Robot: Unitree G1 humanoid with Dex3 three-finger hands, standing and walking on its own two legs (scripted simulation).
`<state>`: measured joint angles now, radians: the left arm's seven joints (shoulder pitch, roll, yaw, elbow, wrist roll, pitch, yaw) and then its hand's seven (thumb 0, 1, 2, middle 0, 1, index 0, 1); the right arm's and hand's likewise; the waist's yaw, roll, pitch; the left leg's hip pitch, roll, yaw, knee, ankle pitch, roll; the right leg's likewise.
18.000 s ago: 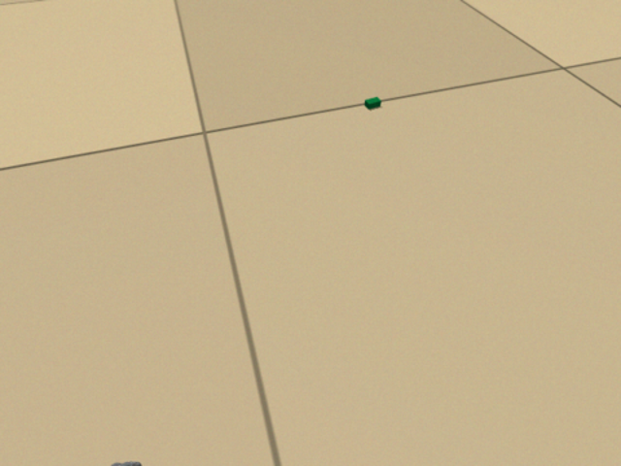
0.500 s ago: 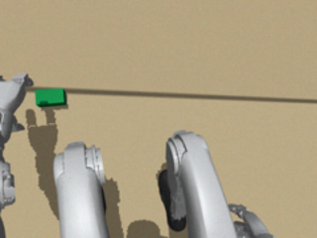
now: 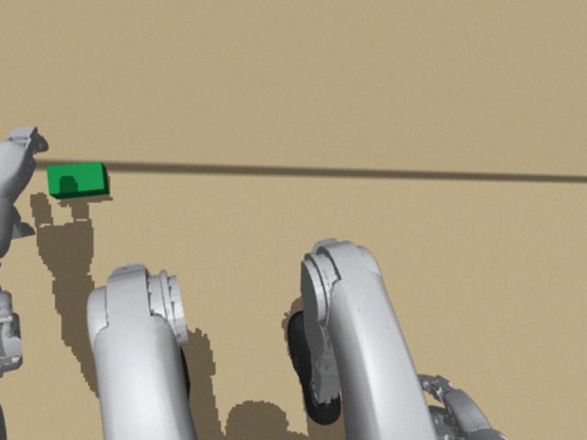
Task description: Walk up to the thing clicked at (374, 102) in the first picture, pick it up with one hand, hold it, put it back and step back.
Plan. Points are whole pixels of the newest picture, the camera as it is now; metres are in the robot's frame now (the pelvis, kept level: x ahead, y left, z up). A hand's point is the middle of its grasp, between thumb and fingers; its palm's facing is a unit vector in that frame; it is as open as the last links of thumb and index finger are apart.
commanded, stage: rise first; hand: left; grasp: from above
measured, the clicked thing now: (79, 180) +0.49 +0.29 -0.30
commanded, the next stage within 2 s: approach in 1.02 s
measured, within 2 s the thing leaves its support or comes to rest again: neither
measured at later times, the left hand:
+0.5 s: hand (14, 184) +0.44 +0.33 -0.18, palm faces -0.43 -0.07 -0.90, open 12.9 cm
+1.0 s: hand (13, 183) +0.44 +0.33 -0.17, palm faces -0.44 -0.07 -0.90, open 12.8 cm
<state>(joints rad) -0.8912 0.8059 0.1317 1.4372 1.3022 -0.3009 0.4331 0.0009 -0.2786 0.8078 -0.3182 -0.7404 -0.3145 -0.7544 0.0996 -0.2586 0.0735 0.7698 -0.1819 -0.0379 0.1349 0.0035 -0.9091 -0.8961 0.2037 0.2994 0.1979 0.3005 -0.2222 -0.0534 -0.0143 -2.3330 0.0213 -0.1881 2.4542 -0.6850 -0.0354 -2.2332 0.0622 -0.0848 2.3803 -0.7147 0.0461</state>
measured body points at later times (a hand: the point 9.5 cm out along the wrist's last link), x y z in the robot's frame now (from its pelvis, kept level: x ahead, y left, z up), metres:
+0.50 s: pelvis +0.00 +0.00 +0.00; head +0.24 +0.09 +0.36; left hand +0.46 +0.33 -0.13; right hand +0.05 -0.27 -0.10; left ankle +0.07 +0.14 -0.28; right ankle +0.09 -0.12 -0.28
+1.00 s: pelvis +0.00 +0.00 +0.00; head +0.23 +0.09 +0.37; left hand +0.46 +0.33 -0.12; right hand +0.06 -0.27 -0.09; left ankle +0.07 +0.14 -0.28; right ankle +0.09 -0.12 -0.28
